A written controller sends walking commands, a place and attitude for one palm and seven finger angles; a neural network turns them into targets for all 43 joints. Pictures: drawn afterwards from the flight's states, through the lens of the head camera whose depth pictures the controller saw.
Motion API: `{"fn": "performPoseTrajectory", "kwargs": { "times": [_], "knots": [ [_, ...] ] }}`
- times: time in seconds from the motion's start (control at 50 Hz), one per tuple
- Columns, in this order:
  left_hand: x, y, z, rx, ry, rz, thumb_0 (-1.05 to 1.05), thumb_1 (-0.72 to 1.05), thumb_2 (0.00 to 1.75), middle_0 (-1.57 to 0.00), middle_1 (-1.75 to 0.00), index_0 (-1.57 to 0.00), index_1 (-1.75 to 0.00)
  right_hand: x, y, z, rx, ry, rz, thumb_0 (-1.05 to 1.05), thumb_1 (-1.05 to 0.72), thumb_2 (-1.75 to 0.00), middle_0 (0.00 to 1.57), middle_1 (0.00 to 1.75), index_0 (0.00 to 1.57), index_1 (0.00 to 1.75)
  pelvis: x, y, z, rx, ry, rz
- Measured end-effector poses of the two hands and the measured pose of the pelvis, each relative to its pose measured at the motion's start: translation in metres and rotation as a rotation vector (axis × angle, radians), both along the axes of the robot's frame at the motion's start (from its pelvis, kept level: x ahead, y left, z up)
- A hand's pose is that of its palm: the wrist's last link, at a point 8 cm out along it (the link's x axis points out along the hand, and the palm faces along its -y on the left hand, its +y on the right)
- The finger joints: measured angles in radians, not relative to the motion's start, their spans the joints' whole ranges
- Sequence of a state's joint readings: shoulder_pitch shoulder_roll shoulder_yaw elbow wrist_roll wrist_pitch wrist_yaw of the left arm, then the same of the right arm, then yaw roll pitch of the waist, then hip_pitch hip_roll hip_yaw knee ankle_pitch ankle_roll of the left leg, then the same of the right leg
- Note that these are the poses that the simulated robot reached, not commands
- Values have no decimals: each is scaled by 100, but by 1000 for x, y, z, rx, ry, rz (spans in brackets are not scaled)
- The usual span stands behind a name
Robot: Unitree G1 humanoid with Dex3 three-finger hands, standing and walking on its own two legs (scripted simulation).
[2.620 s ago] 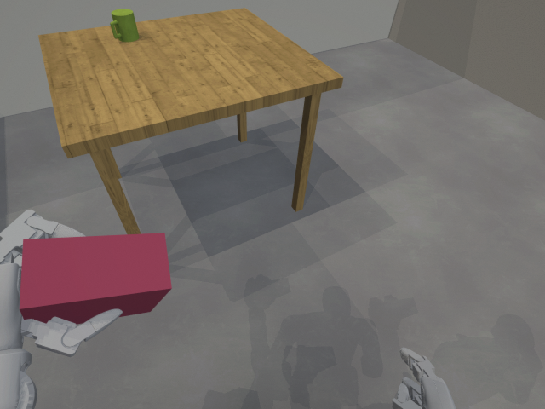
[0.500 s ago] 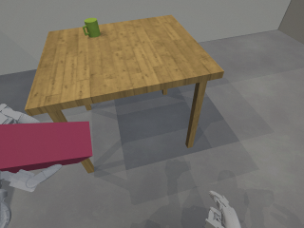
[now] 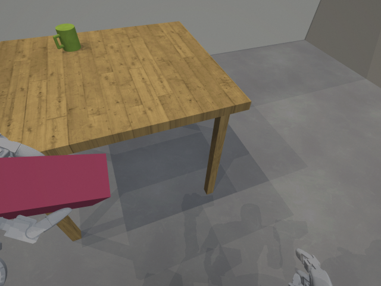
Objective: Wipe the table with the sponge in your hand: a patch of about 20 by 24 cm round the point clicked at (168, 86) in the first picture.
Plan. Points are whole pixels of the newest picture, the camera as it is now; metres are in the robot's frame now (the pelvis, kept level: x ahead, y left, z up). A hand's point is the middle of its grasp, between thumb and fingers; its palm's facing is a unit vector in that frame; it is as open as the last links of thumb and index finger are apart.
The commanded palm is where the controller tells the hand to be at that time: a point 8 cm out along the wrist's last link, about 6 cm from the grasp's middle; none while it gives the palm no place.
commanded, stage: take the last steps up to it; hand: left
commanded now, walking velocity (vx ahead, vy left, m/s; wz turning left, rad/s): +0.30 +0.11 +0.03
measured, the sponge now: (69, 185) +0.23 +0.20 +0.17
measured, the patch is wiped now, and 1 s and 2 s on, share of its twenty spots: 0.00 0.00 0.00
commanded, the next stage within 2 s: come to a stop and stand still in 1.00 s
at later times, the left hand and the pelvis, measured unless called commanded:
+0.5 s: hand (81, 139) +0.32 +0.22 +0.17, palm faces +0.40 -0.78 -0.47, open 10.6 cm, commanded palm +0.26 +0.26 +0.19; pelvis +0.11 -0.02 +0.01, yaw +2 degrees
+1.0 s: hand (85, 100) +0.40 +0.23 +0.19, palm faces +0.40 -0.77 -0.50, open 10.6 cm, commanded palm +0.35 +0.28 +0.19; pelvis +0.20 +0.00 +0.00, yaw +1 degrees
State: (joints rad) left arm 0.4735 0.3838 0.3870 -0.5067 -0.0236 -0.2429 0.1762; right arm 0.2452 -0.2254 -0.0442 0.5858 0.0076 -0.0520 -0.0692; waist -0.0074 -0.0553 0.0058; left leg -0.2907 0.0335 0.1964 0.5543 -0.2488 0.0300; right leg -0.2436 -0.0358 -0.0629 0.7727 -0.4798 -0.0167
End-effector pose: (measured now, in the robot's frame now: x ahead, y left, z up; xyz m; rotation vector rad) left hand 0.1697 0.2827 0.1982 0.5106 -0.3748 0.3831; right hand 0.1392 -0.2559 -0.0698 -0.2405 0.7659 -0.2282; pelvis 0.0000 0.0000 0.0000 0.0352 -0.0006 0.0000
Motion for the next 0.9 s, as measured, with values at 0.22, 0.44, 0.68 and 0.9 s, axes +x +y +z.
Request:
{"fn": "performPoseTrajectory", "kwargs": {
  "times": [0.22, 0.44, 0.68, 0.9],
  "knots": [
    [47, -21, 8, 29, 80, -16, -1, -53, 99, -67, -136, -67, -136, 43, 54, -16, 172, 11, 82, 1, -90, -90, 21, 30, 20, 30, 43, -9, 10, -37, 11, -5],
    [95, -30, -8, 14, 141, 60, -1, -53, 99, -67, -136, -67, -136, 104, -2, -33, 99, 102, 86, 1, -90, -90, 21, 30, 20, 30, 94, -27, 5, -12, 4, 28],
    [153, 0, 2, 41, -13, -44, -1, -53, 99, -67, -136, -67, -136, 178, 0, 8, -62, -23, 29, 1, -91, -90, 20, 30, 20, 30, 153, 8, -4, -12, -14, 14],
    [189, 6, 8, 21, 42, -25, -1, -53, 99, -67, -136, -67, -136, 207, 77, -5, 157, -29, 110, 1, -90, -90, 20, 30, 20, 30, 185, 12, 7, -37, 13, 11]
  ]
}}
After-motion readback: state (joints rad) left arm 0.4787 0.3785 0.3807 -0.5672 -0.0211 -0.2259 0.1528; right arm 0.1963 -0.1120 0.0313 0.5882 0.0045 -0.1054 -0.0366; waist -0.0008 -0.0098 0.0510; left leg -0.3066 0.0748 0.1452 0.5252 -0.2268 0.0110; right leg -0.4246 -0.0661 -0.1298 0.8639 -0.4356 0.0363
